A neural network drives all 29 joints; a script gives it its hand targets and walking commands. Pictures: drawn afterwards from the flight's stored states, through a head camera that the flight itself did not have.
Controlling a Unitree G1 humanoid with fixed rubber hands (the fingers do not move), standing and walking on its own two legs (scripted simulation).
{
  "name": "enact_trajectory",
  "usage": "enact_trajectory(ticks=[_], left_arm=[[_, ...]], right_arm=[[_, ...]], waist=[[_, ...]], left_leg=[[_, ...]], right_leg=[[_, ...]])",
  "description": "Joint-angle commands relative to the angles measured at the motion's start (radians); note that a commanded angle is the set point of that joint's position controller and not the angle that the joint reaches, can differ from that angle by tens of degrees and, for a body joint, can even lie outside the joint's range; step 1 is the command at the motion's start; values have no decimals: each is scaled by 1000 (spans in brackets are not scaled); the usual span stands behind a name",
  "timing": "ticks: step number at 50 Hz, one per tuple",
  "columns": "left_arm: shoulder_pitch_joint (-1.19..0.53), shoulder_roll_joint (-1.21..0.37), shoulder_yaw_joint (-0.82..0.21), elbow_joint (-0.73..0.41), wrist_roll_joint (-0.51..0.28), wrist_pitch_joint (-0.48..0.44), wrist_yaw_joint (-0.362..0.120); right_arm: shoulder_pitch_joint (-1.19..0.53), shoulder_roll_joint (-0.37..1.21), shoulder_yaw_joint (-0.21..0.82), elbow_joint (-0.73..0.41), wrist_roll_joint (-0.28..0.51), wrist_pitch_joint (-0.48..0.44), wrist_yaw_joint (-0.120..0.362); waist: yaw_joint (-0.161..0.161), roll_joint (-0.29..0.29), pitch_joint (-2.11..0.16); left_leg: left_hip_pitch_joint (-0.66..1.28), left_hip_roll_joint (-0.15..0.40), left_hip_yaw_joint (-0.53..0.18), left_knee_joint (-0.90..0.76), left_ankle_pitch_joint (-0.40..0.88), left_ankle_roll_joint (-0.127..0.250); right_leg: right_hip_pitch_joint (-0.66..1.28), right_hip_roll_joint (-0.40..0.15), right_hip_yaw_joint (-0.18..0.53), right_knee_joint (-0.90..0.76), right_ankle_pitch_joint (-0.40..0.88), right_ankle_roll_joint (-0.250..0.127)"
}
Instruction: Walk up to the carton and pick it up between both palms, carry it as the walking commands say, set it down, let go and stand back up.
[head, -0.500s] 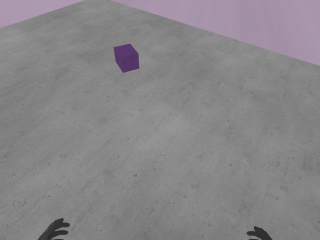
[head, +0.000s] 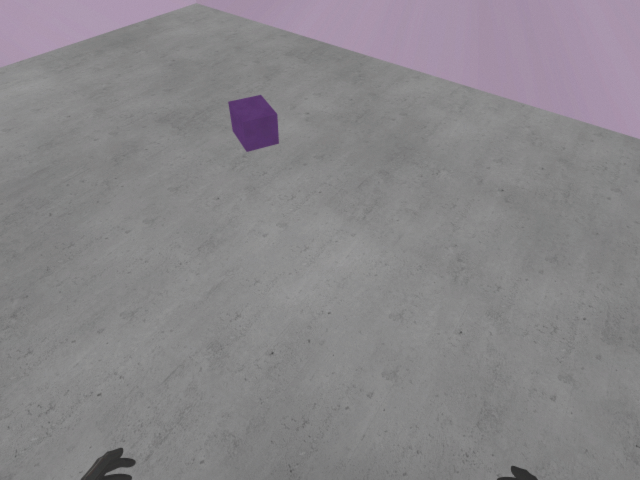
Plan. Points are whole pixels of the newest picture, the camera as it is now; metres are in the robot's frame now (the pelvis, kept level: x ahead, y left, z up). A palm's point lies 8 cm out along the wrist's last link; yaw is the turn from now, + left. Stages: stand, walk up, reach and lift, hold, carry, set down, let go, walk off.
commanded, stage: walk up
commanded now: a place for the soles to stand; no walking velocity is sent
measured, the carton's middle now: (253, 122) +1.95 +0.36 -0.66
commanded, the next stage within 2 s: none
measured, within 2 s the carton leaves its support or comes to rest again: neither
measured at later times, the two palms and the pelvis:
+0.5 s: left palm out of the picture +0.19 +0.44 -0.07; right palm (484, 433) +0.21 -0.21 -0.07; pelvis +0.12 +0.10 +0.01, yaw +5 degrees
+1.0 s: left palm (30, 335) +0.34 +0.44 -0.07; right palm (432, 296) +0.44 -0.19 -0.09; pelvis +0.32 +0.11 +0.00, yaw +10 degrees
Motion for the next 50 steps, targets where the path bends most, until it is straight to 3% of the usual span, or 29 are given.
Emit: enact_trajectory(ticks=[1,2,3,4,6,11,12,13,14,15,16,17,19,21,27,30,33,34,35,36,37,38,39,42,45,47,48,49,50], left_arm=[[124,410,168,-8,45,-87,-28],[130,438,182,-2,47,-98,-25],[154,427,180,-17,47,-112,-15],[151,405,167,-8,40,-122,-14],[120,402,167,-21,33,-120,-17],[-56,450,167,-65,35,-102,-43],[-117,440,160,-86,35,-95,-46],[-120,401,149,-89,41,-86,-47],[-63,335,131,-83,50,-79,-48],[-31,209,94,-118,31,-92,-48],[-65,258,84,-124,18,-88,-42],[-68,315,93,-102,19,-91,-45],[12,342,100,-52,14,-86,-58],[50,326,107,-25,19,-83,-69],[1,322,113,-38,18,-95,-82],[-13,314,110,-25,19,-97,-88],[34,307,107,-8,21,-109,-82],[137,312,115,11,15,-116,-71],[271,359,133,49,21,-126,-51],[313,455,162,39,28,-135,-34],[291,476,155,9,25,-138,-28],[239,468,151,9,11,-134,-27],[187,446,149,1,9,-132,-27],[111,435,153,-20,16,-116,-33],[100,432,154,-44,13,-109,-42],[68,403,144,-53,10,-103,-43],[14,400,143,-63,14,-98,-44],[-9,395,139,-70,19,-93,-46],[-7,352,126,-86,25,-88,-44]], right_arm=[[-115,-331,-134,-110,-34,-56,63],[-149,-290,-115,-120,-32,-57,65],[-204,-299,-106,-139,-38,-69,65],[-194,-301,-108,-122,-40,-74,70],[-165,-321,-116,-111,-38,-75,83],[-18,-311,-126,-55,-5,-55,120],[80,-312,-131,-22,0,-57,115],[214,-337,-147,37,9,-63,102],[365,-384,-167,90,8,-76,82],[434,-481,-175,86,-19,-91,49],[345,-541,-160,46,-20,-104,30],[224,-533,-158,14,-7,-104,27],[107,-486,-151,-16,-6,-114,31],[103,-426,-130,-29,-2,-111,39],[132,-401,-134,-46,6,-107,56],[86,-426,-143,-71,2,-96,67],[80,-386,-123,-80,10,-93,66],[60,-352,-115,-81,1,-91,67],[48,-303,-94,-98,-1,-88,65],[45,-230,-63,-108,0,-97,63],[-13,-287,-65,-115,-5,-91,51],[-46,-346,-82,-104,1,-88,49],[-24,-363,-90,-79,3,-91,46],[-14,-346,-94,-62,13,-97,71],[-16,-340,-106,-65,3,-86,83],[17,-310,-102,-33,-1,-89,84],[87,-305,-108,-19,0,-88,84],[156,-302,-118,6,-2,-86,81],[269,-321,-125,37,0,-94,67]], waist=[[74,-75,-13],[101,-237,28],[126,-153,76],[116,-63,78],[93,-70,47],[-17,-259,27],[-74,-226,20],[-123,-97,-20],[-173,136,-120],[-217,474,-162],[-177,295,-60],[-109,101,-36],[-36,92,-30],[-25,137,-72],[-47,152,-9],[-37,214,4],[-11,114,-59],[37,66,-120],[104,-61,-210],[130,-300,-186],[126,-193,-78],[111,-105,-10],[86,-108,26],[67,-248,38],[61,-269,48],[33,-203,35],[-3,-231,7],[-47,-186,-7],[-95,-53,-81]], left_leg=[[-442,-4,-23,68,-330,8],[-601,46,6,323,-195,37],[-670,102,-67,323,-140,39],[-663,111,-77,343,-84,29],[-515,113,-43,258,-83,10],[-60,60,112,67,36,-20],[127,51,129,40,93,-20],[302,24,109,-19,59,-20],[475,-1,62,-119,-69,0],[539,195,-388,-316,-435,88],[404,287,-720,-544,-588,116],[316,338,-756,-581,-622,130],[224,293,-585,-508,-393,133],[169,238,-410,-470,-341,170],[158,222,-270,-486,-230,200],[61,209,-195,-471,-230,196],[32,184,-137,-332,-161,166],[2,140,-61,-194,-110,125],[-162,62,7,85,-69,85],[-439,-29,35,347,-150,35],[-547,-21,-97,458,-131,47],[-567,42,-105,463,-69,36],[-544,84,-81,440,-58,23],[-349,90,11,191,-91,-3],[-213,61,74,53,-19,0],[-103,41,110,-5,118,-1],[-11,34,134,-31,187,-5],[105,24,154,-54,204,-1],[245,-2,123,-75,142,13]], right_leg=[[232,-222,386,-379,-786,-208],[317,-399,595,-478,-779,-282],[358,-428,616,-496,-667,-309],[381,-418,569,-477,-539,-300],[289,-350,403,-477,-477,-252],[-83,-246,94,-454,-451,-194],[-227,-236,65,-399,-482,-174],[-291,-186,9,-175,-445,-148],[-342,-104,-59,202,-357,-121],[-512,-5,-78,614,-290,-87],[-570,6,79,681,-220,-80],[-533,-56,109,654,-72,-68],[-417,-84,80,510,2,-54],[-318,-84,31,357,-37,-56],[-285,-80,-19,63,62,-8],[-146,-61,-64,-43,79,0],[26,-46,-77,-185,161,-24],[173,-28,-68,-241,135,-33],[412,-124,102,-292,8,-71],[544,-332,469,-391,-236,-141],[444,-431,671,-466,-382,-225],[394,-416,627,-466,-387,-267],[327,-379,533,-445,-285,-260],[146,-301,239,-451,-222,-242],[16,-276,154,-444,-278,-235],[-27,-253,109,-410,-239,-211],[-56,-244,73,-367,-272,-196],[-120,-232,44,-288,-251,-180],[-157,-195,6,-97,-152,-152]])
